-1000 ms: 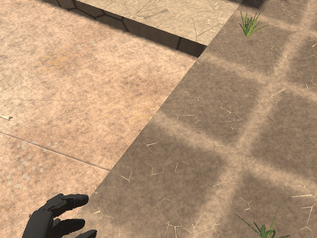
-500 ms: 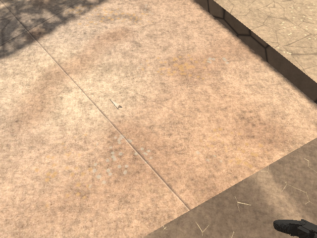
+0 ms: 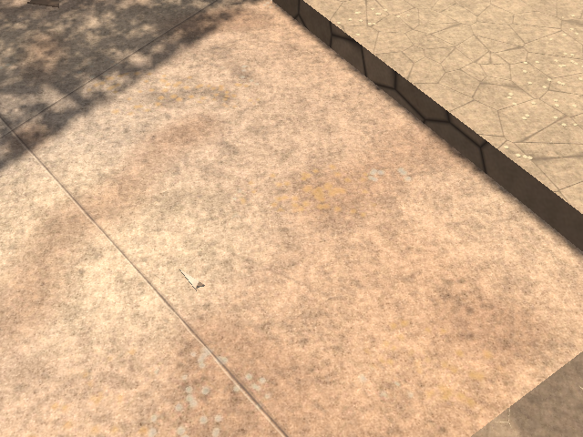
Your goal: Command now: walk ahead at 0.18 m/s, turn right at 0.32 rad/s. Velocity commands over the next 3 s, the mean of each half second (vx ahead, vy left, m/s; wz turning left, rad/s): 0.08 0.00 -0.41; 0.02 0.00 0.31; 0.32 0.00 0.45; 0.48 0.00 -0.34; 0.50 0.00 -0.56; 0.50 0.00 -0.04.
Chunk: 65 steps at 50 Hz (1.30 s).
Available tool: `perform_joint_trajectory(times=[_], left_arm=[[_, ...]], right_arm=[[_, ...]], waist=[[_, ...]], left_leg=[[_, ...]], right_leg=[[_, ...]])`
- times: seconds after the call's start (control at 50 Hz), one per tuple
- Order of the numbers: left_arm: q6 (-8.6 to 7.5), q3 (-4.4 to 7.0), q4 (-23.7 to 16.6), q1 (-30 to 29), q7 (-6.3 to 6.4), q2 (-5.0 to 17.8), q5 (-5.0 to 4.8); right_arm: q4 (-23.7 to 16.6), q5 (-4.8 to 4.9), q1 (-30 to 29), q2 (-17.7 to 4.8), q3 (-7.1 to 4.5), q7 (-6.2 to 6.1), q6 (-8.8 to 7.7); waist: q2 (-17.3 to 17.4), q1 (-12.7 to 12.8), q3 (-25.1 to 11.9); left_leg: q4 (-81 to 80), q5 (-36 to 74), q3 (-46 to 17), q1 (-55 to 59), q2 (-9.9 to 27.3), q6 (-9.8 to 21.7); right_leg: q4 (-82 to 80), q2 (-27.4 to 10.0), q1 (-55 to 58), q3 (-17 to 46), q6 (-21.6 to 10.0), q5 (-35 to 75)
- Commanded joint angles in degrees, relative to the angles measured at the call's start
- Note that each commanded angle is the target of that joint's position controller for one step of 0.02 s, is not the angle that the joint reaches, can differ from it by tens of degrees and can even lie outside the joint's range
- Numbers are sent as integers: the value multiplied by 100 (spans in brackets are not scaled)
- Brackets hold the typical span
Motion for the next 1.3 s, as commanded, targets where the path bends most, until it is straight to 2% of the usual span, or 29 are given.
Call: perform_joint_trajectory(times=[0.02, 0.04, 0.06, 0.08, 0.1, 0.14, 0.22, 0.26, 0.3, 0.36, 0.4, 0.46, 0.5, 0.52, 0.54, 0.56, 0.58, 0.64, 0.68, 0.82, 0.96, 1.02, 1.04, 1.06, 1.08, 1.1, 1.12, 1.16, 1.3], left_arm=[[-78, 382, -290, 850, -41, 1032, 43], [-72, 485, -376, 1062, 3, 1499, 70], [-15, 435, -539, 840, 29, 1593, 72], [54, 338, -621, 910, 31, 1113, -14], [131, 305, -722, 622, 62, 969, -57], [266, 218, -807, 297, 161, 774, -128], [464, 294, -891, 149, 335, 956, 13], [545, 327, -1050, -32, 410, 1048, 21], [545, 302, -1153, -35, 469, 1050, 51], [601, 238, -1241, 20, 506, 865, 24], [734, 179, -1297, -36, 548, 648, 3], [854, 139, -1288, 7, 549, 605, 56], [881, 28, -1199, -59, 529, 324, -23], [866, 9, -1055, 288, 527, 187, -72], [831, 1, -1076, 726, 505, 151, 45], [692, 83, -1199, 331, 483, 504, 92], [591, 144, -1183, -164, 501, 708, 97], [631, 153, -1149, -781, 497, 553, 135], [642, 171, -1122, -773, 523, 489, 7], [708, 217, -997, -643, 722, 363, -94], [525, 249, -880, -440, 442, 490, -131], [423, 332, -716, 104, 297, 558, -118], [402, 363, -627, 313, 309, 586, -74], [412, 383, -602, 685, 328, 763, 31], [361, 509, -655, 693, 272, 1409, 234], [255, 542, -690, 340, 266, 1437, 246], [188, 436, -742, 34, 319, 1014, 117], [135, 332, -719, 55, 410, 693, -26], [-75, 348, -380, 1110, 405, 745, 100]], right_arm=[[-369, 113, -395, -888, -246, -151, 126], [-501, -11, -37, -804, -194, -190, 107], [-511, -186, 722, -299, -43, -106, 84], [-436, -83, 613, -767, -103, -30, 65], [-573, 66, 76, -916, -164, -21, 110], [-671, 23, -284, -893, -177, -89, 243], [-735, 5, -388, -377, -63, -146, 341], [-622, -18, -275, -402, -59, -130, 303], [-539, -11, -269, -738, -189, -93, 243], [-695, 24, -499, -623, -148, -114, 232], [-799, 60, -626, -258, 19, -98, 232], [-689, 104, -464, -307, 64, 71, 203], [-477, 87, 22, -122, 107, 222, 159], [-424, 6, -41, -145, 113, 269, 134], [-513, -79, -343, -702, 37, 254, 84], [-639, -175, -831, -642, 95, 235, 24], [-694, -222, -1005, -506, 127, 242, -40], [-590, 106, -767, -943, -29, 142, -7], [-559, 114, -425, -920, -61, 50, 102], [-802, 206, -359, -887, -182, -89, 392], [-1022, 239, -660, -1070, -327, -157, 523], [-1069, 407, -841, -1092, -348, -197, 527], [-1044, 387, -714, -959, -315, -213, 503], [-1009, 258, -478, -645, -239, -176, 480], [-1188, 231, -543, -872, -348, -180, 380], [-1273, 166, -711, -1104, -407, -173, 279], [-1101, 124, -570, -1247, -448, -168, 248], [-809, 50, -174, -1090, -451, -121, 251], [-962, 198, -473, -805, -404, 76, 52]], waist=[[463, 631, -558], [-418, 507, -1157], [-1425, 9, -1692], [-799, 301, -2077], [-418, 383, -1471], [193, 263, -809], [-342, 123, -792], [-280, 60, -1109], [-36, 80, -1173], [-265, 160, -979], [-456, 193, -1018], [-722, 335, -1161], [-658, 62, -1076], [-337, 245, -745], [1074, 805, -501], [1651, 774, -31], [1397, 558, 31], [1080, 145, -43], [942, 51, -136], [981, 44, -443], [1413, 31, -684], [1232, 323, -751], [897, 376, -755], [-196, 396, -837], [-851, 341, -128], [-908, 130, 346], [-703, 65, 513], [-526, 68, 341], [-283, 515, 417]], left_leg=[[1877, 5686, -185, 59, 1425, 311], [3555, 3422, -18, -890, 901, -41], [5393, -1680, -135, -2961, -212, -534], [5941, -1629, -881, -3255, 4, -516], [6036, -1246, -873, -3535, 211, -520], [5330, -684, -810, -3464, 557, -570], [3544, -442, -539, -2708, 404, -740], [3721, 202, -476, -2344, 352, -891], [4573, 605, -596, -2377, 304, -1003], [4693, 276, -759, -2889, 313, -1015], [3570, -364, -678, -2981, 437, -892], [2589, -163, -353, -1959, 511, -784], [1032, 692, -212, -1080, 526, -573], [299, 1017, -607, -1149, 637, -351], [68, 2764, -1880, -1242, 1635, 112], [-380, 3459, -2615, -1687, 2267, 707], [-473, 3136, -2636, -1788, 2251, 797], [-172, 3190, -2286, -899, 1798, 414], [30, 4001, -2399, -313, 1798, 465], [234, 4222, -2614, 183, 1635, 822], [76, 3051, -3155, -272, 1421, 737], [-50, 461, -3316, -913, 1060, 497], [307, -595, -3012, -1622, 717, 289], [1850, -1534, -2166, -2671, 86, -44], [2808, -1299, -1606, -3747, -395, -174], [3478, -805, -1417, -4042, 231, -259], [3829, -267, -1289, -4012, 339, -370], [4517, 353, -1020, -3980, 419, -596], [4578, 1490, -998, -4681, 787, -680]], right_leg=[[-620, 304, 1123, -162, -347, 6], [-550, -600, 2457, 1030, -862, 2340], [-602, -1808, 3969, 3091, -2069, 3681], [-926, -1753, 3867, 3407, -2147, 2442], [-1100, -1527, 3323, 2945, -1930, 1583], [-1394, -1249, 2213, 2440, -1559, 419], [-1571, -669, 1589, 2014, -1288, 85], [-1455, -579, 1405, 1870, -1337, 453], [-1234, -629, 1225, 2015, -1460, 664], [-1131, -626, 1458, 2447, -1475, 83], [-1034, -642, 1978, 2496, -1228, 204], [-830, -576, 1912, 2297, -1151, 587], [-642, -373, 1625, 2039, -940, 466], [-331, -73, 1576, 1805, -679, -138], [220, 416, 1292, 1298, -291, -1593], [41, 454, 852, 1028, 15, -2518], [149, 250, 1075, 951, 177, -2438], [222, 292, 856, 749, 453, -1894], [948, 301, 348, 648, 627, -2504], [2337, 431, -213, 556, 806, -2812], [417, 598, 1098, 518, 598, -2493], [-1226, 539, 2167, 359, 300, -1472], [-1528, 274, 2970, 444, 145, -1378], [-1730, -830, 3789, 1588, -274, -2158], [-2371, -1750, 2853, 3055, -956, -3290], [-2662, -2022, 2288, 3394, -1283, -4196], [-2714, -1634, 2231, 2812, -1111, -3977], [-2637, -1213, 2533, 1914, -855, -3124], [-2515, -1284, 3208, 905, -944, -1851]])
